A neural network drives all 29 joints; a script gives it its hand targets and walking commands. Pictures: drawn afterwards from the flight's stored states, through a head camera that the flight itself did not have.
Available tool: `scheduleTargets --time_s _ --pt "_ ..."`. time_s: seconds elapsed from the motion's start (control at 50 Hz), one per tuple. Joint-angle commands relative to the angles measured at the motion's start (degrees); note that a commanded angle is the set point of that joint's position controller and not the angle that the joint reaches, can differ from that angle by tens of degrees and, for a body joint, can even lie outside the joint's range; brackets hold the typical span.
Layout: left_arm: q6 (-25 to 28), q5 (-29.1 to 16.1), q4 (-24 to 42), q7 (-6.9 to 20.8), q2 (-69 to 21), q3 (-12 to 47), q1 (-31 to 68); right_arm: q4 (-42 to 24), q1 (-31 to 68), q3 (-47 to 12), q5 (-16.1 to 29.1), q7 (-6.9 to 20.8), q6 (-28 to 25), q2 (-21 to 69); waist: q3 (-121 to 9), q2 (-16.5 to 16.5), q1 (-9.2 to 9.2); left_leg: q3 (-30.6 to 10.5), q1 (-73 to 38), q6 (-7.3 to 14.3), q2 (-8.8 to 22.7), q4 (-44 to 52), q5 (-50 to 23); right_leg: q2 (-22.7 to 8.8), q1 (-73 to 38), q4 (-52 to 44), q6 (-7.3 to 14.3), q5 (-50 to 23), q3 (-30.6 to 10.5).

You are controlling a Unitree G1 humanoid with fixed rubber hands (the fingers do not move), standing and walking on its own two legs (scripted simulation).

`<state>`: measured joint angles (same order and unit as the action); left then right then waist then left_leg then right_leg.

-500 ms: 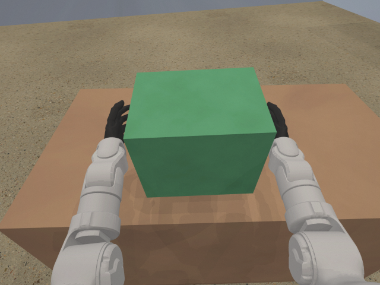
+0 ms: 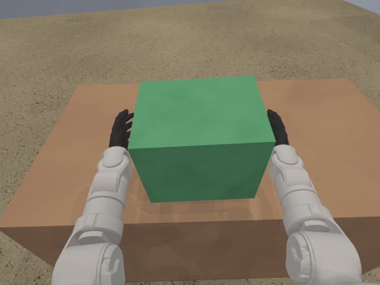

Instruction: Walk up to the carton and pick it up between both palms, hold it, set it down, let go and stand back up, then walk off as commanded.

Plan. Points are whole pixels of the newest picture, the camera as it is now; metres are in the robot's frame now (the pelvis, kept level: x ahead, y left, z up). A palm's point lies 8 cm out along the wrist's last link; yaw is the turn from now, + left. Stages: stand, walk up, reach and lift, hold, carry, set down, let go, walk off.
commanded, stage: set down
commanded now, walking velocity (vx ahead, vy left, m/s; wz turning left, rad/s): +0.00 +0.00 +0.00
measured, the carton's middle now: (199, 142) +0.44 -0.02 +0.09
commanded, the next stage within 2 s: none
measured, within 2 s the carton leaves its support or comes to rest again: neither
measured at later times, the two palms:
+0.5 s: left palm (124, 151) +0.41 +0.15 +0.09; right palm (275, 149) +0.41 -0.20 +0.09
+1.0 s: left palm (129, 156) +0.42 +0.14 +0.07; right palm (275, 154) +0.41 -0.21 +0.07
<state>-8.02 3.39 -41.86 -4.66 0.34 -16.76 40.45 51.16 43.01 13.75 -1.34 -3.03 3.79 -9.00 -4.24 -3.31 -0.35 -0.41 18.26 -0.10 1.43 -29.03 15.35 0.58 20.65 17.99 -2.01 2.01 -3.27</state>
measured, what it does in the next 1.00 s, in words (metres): stands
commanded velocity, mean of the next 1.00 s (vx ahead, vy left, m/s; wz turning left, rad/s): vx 0.00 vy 0.00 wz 0.00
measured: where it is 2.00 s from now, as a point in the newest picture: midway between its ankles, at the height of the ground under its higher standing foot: outside the picture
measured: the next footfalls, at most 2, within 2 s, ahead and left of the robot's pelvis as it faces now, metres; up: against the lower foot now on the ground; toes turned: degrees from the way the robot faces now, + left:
none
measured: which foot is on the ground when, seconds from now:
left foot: down 0.00-1.00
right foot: down 0.00-1.00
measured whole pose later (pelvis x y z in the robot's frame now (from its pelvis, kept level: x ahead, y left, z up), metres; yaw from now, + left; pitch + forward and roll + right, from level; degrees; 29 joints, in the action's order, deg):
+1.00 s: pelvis +0.02 +0.00 +0.00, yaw +0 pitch +6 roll -2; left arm 6.5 2.2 -56.9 -5.1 0.2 -16.7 40.5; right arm 58.2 41.6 17.5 -5.6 -1.8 -4.3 -8.5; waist -3.5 -4.3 -1.2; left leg -0.4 18.3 -0.1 1.7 -29.0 16.8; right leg 0.8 20.7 18.0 -2.2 3.4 -3.3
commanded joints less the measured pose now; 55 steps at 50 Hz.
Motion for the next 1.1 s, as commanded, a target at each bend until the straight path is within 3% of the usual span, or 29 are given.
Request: scheduleTargets --time_s 0.0,0.22,0.3,0.6,1.08 --pt "6.9 -4.4 6.7 8.3 -34.1 26.3 46.7 -16.8 40.3 -11.7 -2.1 9.7 -7.6 34.9 -39.8 3.3 -9.08 -1.6 -7.2 -5.2 -2.8 10.4 -13.9 3.4 -26.3 0.5 1.7 -8.7 7.8" --pt "10.0 -3.9 4.3 8.1 -34.7 26.7 46.7 -13.7 37.9 -10.1 -3.6 9.8 -9.5 34.6 -40.4 2.9 -10.19 -1.4 -8.4 -6.2 -2.4 8.7 -18.4 3.5 -24.8 0.7 1.7 -11.2 7.9" --pt "10.9 -3.1 2.9 7.9 -34.7 26.0 46.2 -12.8 37.4 -9.8 -3.9 10.2 -10.1 34.3 -40.1 2.5 -9.66 -1.2 -8.7 -6.4 -2.2 8.3 -19.8 3.6 -24.0 0.7 1.8 -11.6 7.9" --pt "15.4 -2.2 -2.8 7.7 -33.4 24.8 47.7 -8.8 35.6 -6.9 -7.0 11.1 -12.3 34.1 -39.5 2.7 -9.96 -0.1 -5.8 -6.2 -2.0 8.2 -18.0 3.3 -21.7 1.5 1.9 -11.3 8.1" --pt "22.5 -1.3 -9.2 7.7 -33.2 23.9 46.0 -5.2 32.3 -7.4 -8.0 11.1 -15.8 35.3 -39.8 3.0 -10.73 0.1 -4.7 -6.5 -1.9 6.1 -20.9 3.1 -20.0 2.8 1.6 -14.3 7.3"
